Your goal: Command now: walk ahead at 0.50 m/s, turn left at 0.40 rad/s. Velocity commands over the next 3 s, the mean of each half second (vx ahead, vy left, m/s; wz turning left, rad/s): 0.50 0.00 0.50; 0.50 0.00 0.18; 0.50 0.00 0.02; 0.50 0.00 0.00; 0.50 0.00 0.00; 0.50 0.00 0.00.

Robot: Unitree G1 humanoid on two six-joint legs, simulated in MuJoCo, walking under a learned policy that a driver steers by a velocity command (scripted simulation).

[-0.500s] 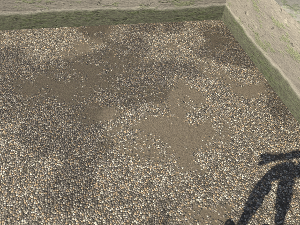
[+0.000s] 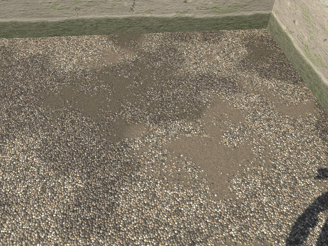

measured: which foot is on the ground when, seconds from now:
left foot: down 0.00-1.00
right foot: down 0.00-1.00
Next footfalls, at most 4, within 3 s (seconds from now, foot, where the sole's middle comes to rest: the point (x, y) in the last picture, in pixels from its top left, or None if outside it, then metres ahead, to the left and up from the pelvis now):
none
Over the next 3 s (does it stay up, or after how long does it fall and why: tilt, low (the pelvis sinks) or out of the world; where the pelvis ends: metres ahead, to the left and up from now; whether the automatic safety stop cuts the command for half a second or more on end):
stays up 0.04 -0.02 -0.01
